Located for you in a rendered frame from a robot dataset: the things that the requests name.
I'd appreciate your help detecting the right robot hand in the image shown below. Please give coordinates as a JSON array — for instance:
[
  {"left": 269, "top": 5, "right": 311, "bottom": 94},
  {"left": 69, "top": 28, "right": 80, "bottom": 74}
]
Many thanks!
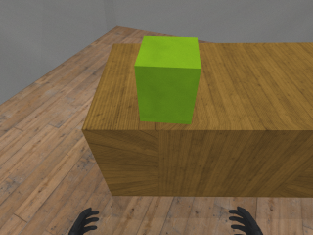
[{"left": 229, "top": 206, "right": 263, "bottom": 235}]

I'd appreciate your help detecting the left robot hand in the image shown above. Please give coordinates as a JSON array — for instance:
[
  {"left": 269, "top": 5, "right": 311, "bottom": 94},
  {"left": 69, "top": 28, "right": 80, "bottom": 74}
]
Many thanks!
[{"left": 68, "top": 207, "right": 99, "bottom": 235}]

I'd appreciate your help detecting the pedestal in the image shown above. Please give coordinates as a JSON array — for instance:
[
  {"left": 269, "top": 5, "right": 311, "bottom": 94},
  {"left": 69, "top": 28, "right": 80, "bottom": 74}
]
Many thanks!
[{"left": 81, "top": 42, "right": 313, "bottom": 198}]

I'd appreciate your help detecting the carton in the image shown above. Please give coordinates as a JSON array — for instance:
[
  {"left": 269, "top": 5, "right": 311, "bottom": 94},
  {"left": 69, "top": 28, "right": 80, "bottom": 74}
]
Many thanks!
[{"left": 134, "top": 36, "right": 201, "bottom": 124}]

